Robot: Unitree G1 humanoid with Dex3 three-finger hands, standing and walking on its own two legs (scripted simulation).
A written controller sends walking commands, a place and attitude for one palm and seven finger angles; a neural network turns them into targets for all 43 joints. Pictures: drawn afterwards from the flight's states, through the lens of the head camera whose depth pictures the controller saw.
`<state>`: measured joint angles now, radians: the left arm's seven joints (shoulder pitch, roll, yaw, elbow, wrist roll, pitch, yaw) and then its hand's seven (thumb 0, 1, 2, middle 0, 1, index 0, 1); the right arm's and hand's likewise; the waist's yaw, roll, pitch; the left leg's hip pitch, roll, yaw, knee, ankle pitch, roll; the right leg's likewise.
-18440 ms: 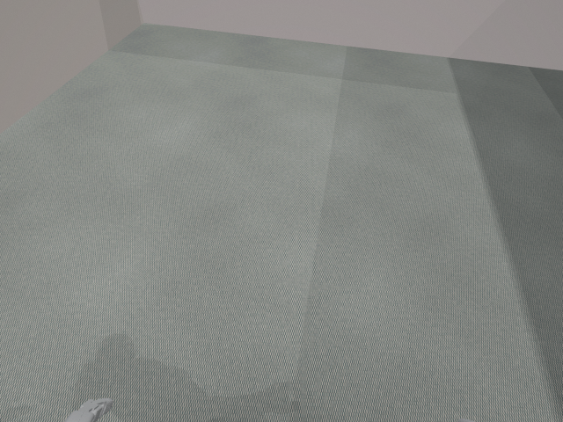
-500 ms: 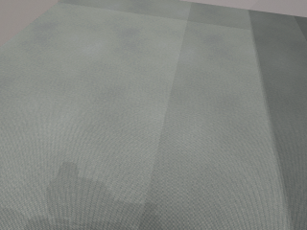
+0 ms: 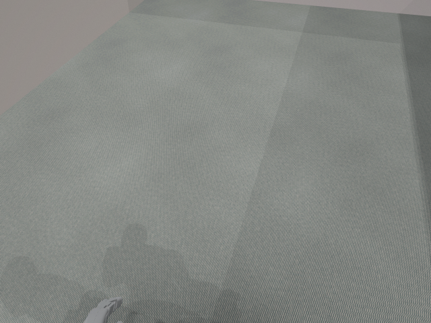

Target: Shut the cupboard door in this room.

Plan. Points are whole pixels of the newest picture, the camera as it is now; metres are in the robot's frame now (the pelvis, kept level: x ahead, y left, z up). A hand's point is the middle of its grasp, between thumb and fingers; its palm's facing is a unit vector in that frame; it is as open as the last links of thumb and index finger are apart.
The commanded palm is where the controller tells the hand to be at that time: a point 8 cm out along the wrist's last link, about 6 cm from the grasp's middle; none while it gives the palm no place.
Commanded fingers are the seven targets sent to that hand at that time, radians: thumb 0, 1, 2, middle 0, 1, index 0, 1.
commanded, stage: stand and wait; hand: left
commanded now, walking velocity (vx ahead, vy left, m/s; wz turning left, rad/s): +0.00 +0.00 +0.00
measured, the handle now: out of the picture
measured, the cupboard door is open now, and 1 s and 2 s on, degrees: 96 96 96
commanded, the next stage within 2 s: turn or walk to find it in 0.02 s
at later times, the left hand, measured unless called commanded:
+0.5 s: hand out of the picture -0.05 +0.18 -0.17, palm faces +0.03 -0.98 -0.19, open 7.4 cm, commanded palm none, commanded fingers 0.00 0.90 0.90 -0.20 -0.30 -0.20 -0.30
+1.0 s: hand out of the picture +0.11 +0.15 -0.15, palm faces -0.35 -0.90 -0.26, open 7.4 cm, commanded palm none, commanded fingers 0.00 0.90 0.90 -0.20 -0.30 -0.20 -0.30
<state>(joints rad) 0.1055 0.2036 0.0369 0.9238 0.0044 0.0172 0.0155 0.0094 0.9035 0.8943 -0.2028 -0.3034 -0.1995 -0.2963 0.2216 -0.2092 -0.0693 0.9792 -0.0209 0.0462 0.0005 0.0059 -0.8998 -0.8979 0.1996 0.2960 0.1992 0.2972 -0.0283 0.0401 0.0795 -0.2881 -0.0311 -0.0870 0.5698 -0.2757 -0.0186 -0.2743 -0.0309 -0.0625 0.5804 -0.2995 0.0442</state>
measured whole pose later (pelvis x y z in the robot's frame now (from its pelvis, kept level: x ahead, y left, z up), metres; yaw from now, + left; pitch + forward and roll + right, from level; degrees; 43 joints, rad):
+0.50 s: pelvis -0.04 -0.01 +0.01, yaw -5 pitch +1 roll +0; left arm 0.30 0.18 0.06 1.07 0.02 0.03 0.01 0.01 0.90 0.89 -0.21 -0.30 -0.20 -0.30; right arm 0.10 -0.19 -0.05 1.01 0.00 0.03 -0.04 0.01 -0.91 -0.90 0.19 0.30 0.19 0.30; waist 0.08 -0.03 0.08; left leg -0.22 0.00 0.01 0.59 -0.40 -0.03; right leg -0.31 0.05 0.00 0.45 -0.15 -0.05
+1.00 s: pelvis -0.07 -0.01 +0.00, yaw -22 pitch -1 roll +0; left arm 0.12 0.25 0.08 0.94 0.02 0.07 -0.02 0.01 0.91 0.89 -0.20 -0.30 -0.20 -0.30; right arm 0.25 -0.19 -0.07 0.99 -0.03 0.01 -0.02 0.01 -0.90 -0.90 0.20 0.30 0.20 0.30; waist -0.02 0.01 0.10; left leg -0.16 0.12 0.28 0.56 -0.36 -0.01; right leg -0.37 -0.06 -0.07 0.80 -0.43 0.05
